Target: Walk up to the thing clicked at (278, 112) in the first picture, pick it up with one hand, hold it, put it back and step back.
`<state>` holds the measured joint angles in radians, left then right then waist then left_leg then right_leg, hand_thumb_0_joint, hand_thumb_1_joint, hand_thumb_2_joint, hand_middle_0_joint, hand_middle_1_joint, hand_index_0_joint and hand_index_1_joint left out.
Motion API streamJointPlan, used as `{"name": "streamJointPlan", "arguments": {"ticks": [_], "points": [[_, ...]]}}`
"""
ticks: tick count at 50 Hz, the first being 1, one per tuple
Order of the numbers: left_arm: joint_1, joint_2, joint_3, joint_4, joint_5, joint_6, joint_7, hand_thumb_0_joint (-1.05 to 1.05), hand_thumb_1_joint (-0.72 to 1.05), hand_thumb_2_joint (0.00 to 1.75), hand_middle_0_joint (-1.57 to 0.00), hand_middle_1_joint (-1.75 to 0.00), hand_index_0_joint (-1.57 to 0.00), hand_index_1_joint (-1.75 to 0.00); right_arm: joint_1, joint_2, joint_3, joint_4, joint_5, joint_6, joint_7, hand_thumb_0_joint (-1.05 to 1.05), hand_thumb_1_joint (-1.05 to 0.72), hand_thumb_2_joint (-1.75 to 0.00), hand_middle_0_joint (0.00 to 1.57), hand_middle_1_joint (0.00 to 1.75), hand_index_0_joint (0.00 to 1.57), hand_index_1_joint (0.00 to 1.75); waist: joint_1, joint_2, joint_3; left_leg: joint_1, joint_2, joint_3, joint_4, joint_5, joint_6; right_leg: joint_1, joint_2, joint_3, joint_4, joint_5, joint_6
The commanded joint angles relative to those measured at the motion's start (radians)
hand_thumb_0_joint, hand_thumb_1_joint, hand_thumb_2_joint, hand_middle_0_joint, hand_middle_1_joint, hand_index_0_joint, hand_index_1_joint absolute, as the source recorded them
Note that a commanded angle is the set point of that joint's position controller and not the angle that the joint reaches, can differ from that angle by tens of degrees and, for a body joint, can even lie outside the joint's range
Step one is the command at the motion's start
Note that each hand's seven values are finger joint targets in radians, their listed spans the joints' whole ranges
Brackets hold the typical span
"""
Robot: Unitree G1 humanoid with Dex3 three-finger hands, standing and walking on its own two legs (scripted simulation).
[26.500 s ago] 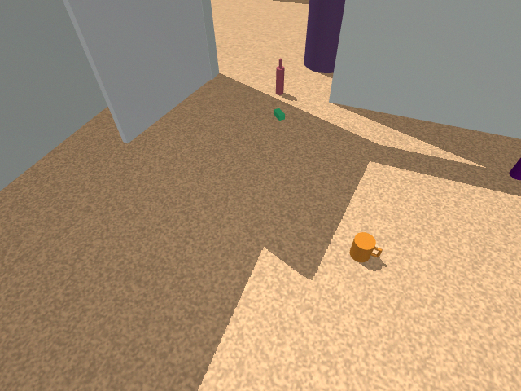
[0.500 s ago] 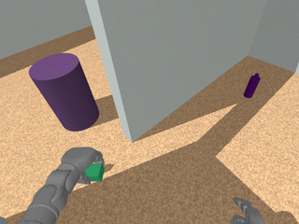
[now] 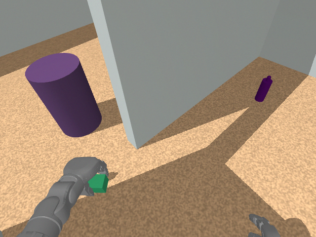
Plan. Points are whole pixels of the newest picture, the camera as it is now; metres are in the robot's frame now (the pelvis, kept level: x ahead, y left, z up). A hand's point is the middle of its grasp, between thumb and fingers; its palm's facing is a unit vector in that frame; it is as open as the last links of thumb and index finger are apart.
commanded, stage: crouch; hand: left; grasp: from above
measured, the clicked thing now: (91, 183) +0.31 +0.22 -0.08
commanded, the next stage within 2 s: lower in 1.92 s
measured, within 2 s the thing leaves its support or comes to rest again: neither
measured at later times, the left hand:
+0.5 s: hand (108, 191) +0.35 +0.22 -0.25, palm faces -0.40 +0.08 -0.91, open 7.2 cm
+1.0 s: hand (120, 198) +0.40 +0.22 -0.47, palm faces -0.45 +0.04 -0.89, open 7.1 cm
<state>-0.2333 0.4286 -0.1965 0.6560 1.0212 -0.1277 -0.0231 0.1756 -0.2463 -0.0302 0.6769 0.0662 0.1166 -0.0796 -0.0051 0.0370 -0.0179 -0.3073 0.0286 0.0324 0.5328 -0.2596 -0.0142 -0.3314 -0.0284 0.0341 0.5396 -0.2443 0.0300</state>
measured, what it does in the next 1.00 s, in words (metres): lowers itself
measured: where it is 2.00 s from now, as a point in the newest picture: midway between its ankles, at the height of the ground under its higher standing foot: outside the picture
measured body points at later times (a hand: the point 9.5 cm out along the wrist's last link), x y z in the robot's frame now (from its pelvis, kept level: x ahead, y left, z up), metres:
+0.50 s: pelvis -0.04 +0.00 -0.15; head +0.09 +0.02 +0.28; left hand +0.37 +0.21 -0.20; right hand +0.02 -0.29 -0.27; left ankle +0.01 +0.13 -0.73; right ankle +0.02 -0.14 -0.73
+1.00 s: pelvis -0.06 +0.01 -0.32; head +0.16 +0.04 +0.07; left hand +0.42 +0.22 -0.42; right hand -0.01 -0.27 -0.44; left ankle +0.01 +0.13 -0.73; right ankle +0.02 -0.14 -0.73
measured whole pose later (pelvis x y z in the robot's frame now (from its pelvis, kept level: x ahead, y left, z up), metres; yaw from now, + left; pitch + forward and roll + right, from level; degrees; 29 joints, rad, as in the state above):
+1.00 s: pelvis -0.06 +0.01 -0.32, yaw -1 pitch +38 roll -5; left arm -0.89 0.55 -0.03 1.29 1.27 -0.17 0.34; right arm 0.18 -0.23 -0.03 0.73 -0.09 -0.03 0.06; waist -0.21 0.03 -0.18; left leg -2.01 0.01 -0.09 2.02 -0.68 -0.02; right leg -1.98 -0.02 -0.01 1.96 -0.65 0.05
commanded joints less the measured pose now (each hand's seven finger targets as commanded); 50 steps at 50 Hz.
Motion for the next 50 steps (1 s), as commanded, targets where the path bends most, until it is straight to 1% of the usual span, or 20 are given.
{"name": "streamJointPlan", "arguments": {"ticks": [1,4,11,12,14,16,17,20,21,24,25,33,35,37,39,41,42,47,48,50], "points": [[-0.310,0.181,0.103,-0.092,0.018,-0.022,0.101,0.00,0.86,0.37,-1.17,-0.37,-1.21,-0.34,-0.060,-0.131,-0.049,-0.120,-0.016,-0.030,-0.001,0.00,-0.90,-0.90,0.20,0.30,0.20,0.30,-0.018,-0.061,-0.196,0.047,-0.043,0.005,-0.013,0.159,0.022,-0.020,0.049,-0.036,-0.038,0.113,-0.035],[-0.376,0.173,0.093,-0.006,0.059,-0.038,0.165,0.00,0.87,0.37,-1.20,-0.35,-1.23,-0.33,-0.038,-0.132,-0.054,-0.100,-0.028,-0.027,0.010,0.00,-0.91,-0.90,0.20,0.30,0.20,0.30,-0.036,-0.057,-0.212,-0.034,-0.044,0.002,0.066,0.122,0.021,-0.103,0.048,-0.036,0.027,0.086,-0.034],[-0.516,0.111,0.060,0.201,0.148,-0.037,0.314,0.00,0.83,0.32,-1.17,-0.33,-1.20,-0.30,0.060,-0.149,-0.086,-0.070,-0.058,-0.036,0.039,0.00,-0.91,-0.90,0.20,0.30,0.20,0.30,-0.075,-0.013,-0.349,-0.301,-0.036,-0.008,0.363,0.063,0.013,-0.399,0.049,-0.044,0.310,0.040,-0.047],[-0.556,0.139,0.077,0.225,0.162,-0.035,0.337,0.00,0.82,0.29,-1.16,-0.33,-1.20,-0.30,0.066,-0.155,-0.090,-0.067,-0.062,-0.038,0.041,0.00,-0.91,-0.90,0.20,0.30,0.20,0.30,-0.073,-0.011,-0.379,-0.357,-0.036,-0.008,0.410,0.049,0.015,-0.432,0.049,-0.044,0.351,0.029,-0.046],[-0.610,0.136,0.076,0.272,0.177,-0.024,0.371,0.00,0.82,0.30,-1.16,-0.34,-1.19,-0.30,0.083,-0.157,-0.095,-0.064,-0.068,-0.045,0.045,0.00,-0.91,-0.90,0.20,0.30,0.20,0.30,-0.085,-0.010,-0.431,-0.451,-0.040,-0.010,0.487,0.018,0.018,-0.499,0.050,-0.045,0.427,0.004,-0.046],[-0.660,0.179,0.103,0.306,0.193,-0.012,0.397,0.00,0.83,0.32,-1.16,-0.33,-1.20,-0.30,0.096,-0.162,-0.097,-0.055,-0.078,-0.055,0.043,0.00,-0.91,-0.90,0.20,0.30,0.20,0.30,-0.078,0.022,-0.488,-0.529,-0.043,-0.011,0.553,-0.013,0.020,-0.567,0.049,-0.049,0.492,-0.026,-0.049],[-0.669,0.149,0.087,0.345,0.186,-0.005,0.404,0.00,0.85,0.32,-1.18,-0.32,-1.21,-0.29,0.100,-0.164,-0.100,-0.054,-0.081,-0.060,0.042,0.00,-0.91,-0.90,0.20,0.30,0.20,0.30,-0.095,0.013,-0.487,-0.569,-0.041,-0.019,0.578,-0.058,0.019,-0.619,0.051,-0.055,0.523,-0.064,-0.052],[-0.752,0.168,0.101,0.361,0.187,0.004,0.414,0.00,0.82,0.32,-1.18,-0.29,-1.20,-0.27,0.126,-0.173,-0.108,-0.039,-0.094,-0.080,0.040,0.00,-0.91,-0.90,0.20,0.30,0.20,0.30,-0.110,0.043,-0.579,-0.655,-0.033,-0.047,0.669,-0.104,0.019,-0.746,0.049,-0.063,0.632,-0.106,-0.058],[-0.766,0.191,0.113,0.353,0.189,0.007,0.417,0.00,0.82,0.31,-1.17,-0.29,-1.20,-0.26,0.128,-0.177,-0.110,-0.036,-0.098,-0.085,0.039,0.00,-0.91,-0.90,0.20,0.30,0.20,0.30,-0.100,0.063,-0.611,-0.682,-0.032,-0.051,0.698,-0.113,0.018,-0.776,0.048,-0.064,0.668,-0.115,-0.059],[-0.796,0.195,0.120,0.371,0.184,0.025,0.416,0.00,0.82,0.31,-1.17,-0.29,-1.20,-0.26,0.141,-0.175,-0.110,-0.037,-0.102,-0.096,0.035,0.00,-0.91,-0.90,0.20,0.30,0.20,0.30,-0.125,0.055,-0.673,-0.789,-0.035,-0.046,0.772,-0.162,0.023,-0.817,0.045,-0.064,0.735,-0.152,-0.059],[-0.796,0.211,0.132,0.386,0.187,0.031,0.414,0.00,0.80,0.31,-1.16,-0.28,-1.19,-0.26,0.144,-0.175,-0.112,-0.033,-0.103,-0.099,0.033,0.00,-0.91,-0.90,0.20,0.30,0.20,0.30,-0.116,0.040,-0.696,-0.812,-0.038,-0.045,0.794,-0.173,0.024,-0.829,0.046,-0.066,0.759,-0.166,-0.061],[-0.889,0.244,0.155,0.455,0.180,0.030,0.377,0.00,0.84,0.30,-1.17,-0.29,-1.21,-0.26,0.166,-0.180,-0.098,-0.014,-0.120,-0.125,0.048,0.00,-0.91,-0.90,0.20,0.30,0.20,0.30,-0.168,0.057,-0.718,-1.023,-0.037,-0.075,0.975,-0.263,0.030,-1.074,0.043,-0.087,0.947,-0.248,-0.066],[-0.901,0.265,0.163,0.473,0.184,0.014,0.370,0.00,0.87,0.28,-1.17,-0.30,-1.22,-0.26,0.171,-0.181,-0.091,-0.013,-0.125,-0.131,0.058,0.00,-0.91,-0.90,0.20,0.30,0.20,0.30,-0.179,0.061,-0.725,-1.070,-0.040,-0.074,1.025,-0.268,0.033,-1.116,0.043,-0.091,0.991,-0.254,-0.066],[-0.922,0.294,0.181,0.473,0.191,-0.001,0.371,0.00,0.88,0.35,-1.18,-0.34,-1.22,-0.30,0.179,-0.190,-0.087,-0.007,-0.129,-0.140,0.071,0.00,-0.91,-0.90,0.20,0.30,0.20,0.30,-0.186,0.075,-0.729,-1.105,-0.040,-0.086,1.061,-0.278,0.032,-1.177,0.038,-0.098,1.035,-0.264,-0.065],[-0.967,0.306,0.187,0.449,0.203,-0.017,0.375,0.00,0.89,0.33,-1.19,-0.34,-1.24,-0.30,0.187,-0.190,-0.082,-0.008,-0.136,-0.146,0.084,0.00,-0.91,-0.90,0.20,0.30,0.20,0.30,-0.191,0.126,-0.785,-1.115,-0.043,-0.080,1.102,-0.270,0.031,-1.209,0.038,-0.101,1.077,-0.256,-0.068],[-0.980,0.324,0.199,0.438,0.212,-0.026,0.386,0.00,0.87,0.29,-1.18,-0.31,-1.22,-0.26,0.194,-0.199,-0.081,0.000,-0.140,-0.152,0.094,0.00,-0.91,-0.90,0.20,0.30,0.20,0.30,-0.187,0.152,-0.823,-1.091,-0.038,-0.089,1.136,-0.235,0.025,-1.259,0.040,-0.109,1.121,-0.235,-0.071],[-0.988,0.308,0.193,0.447,0.218,-0.030,0.387,0.00,0.87,0.33,-1.18,-0.32,-1.22,-0.28,0.200,-0.201,-0.079,0.005,-0.143,-0.153,0.101,0.00,-0.91,-0.90,0.20,0.30,0.20,0.30,-0.202,0.181,-0.838,-1.084,-0.038,-0.089,1.158,-0.201,0.024,-1.283,0.039,-0.112,1.143,-0.212,-0.071],[-1.071,0.349,0.215,0.432,0.238,-0.036,0.410,0.00,0.81,0.32,-1.16,-0.28,-1.19,-0.25,0.211,-0.208,-0.078,0.019,-0.158,-0.159,0.125,0.00,-0.91,-0.90,0.20,0.30,0.20,0.30,-0.211,0.243,-0.887,-1.088,-0.034,-0.086,1.244,-0.151,0.021,-1.348,0.037,-0.121,1.227,-0.173,-0.072],[-1.055,0.338,0.213,0.477,0.240,-0.031,0.412,0.00,0.81,0.33,-1.15,-0.30,-1.19,-0.27,0.221,-0.209,-0.076,0.022,-0.161,-0.161,0.129,0.00,-0.92,-0.91,0.20,0.30,0.20,0.30,-0.225,0.218,-0.861,-1.111,-0.033,-0.082,1.266,-0.154,0.024,-1.356,0.035,-0.121,1.232,-0.170,-0.068],[-1.060,0.367,0.226,0.488,0.238,-0.026,0.418,0.00,0.78,0.31,-1.14,-0.28,-1.17,-0.25,0.217,-0.206,-0.069,0.023,-0.164,-0.161,0.137,0.00,-0.92,-0.91,0.20,0.30,0.20,0.30,-0.218,0.217,-0.847,-1.176,-0.040,-0.062,1.292,-0.169,0.030,-1.334,0.038,-0.117,1.242,-0.165,-0.066]]}}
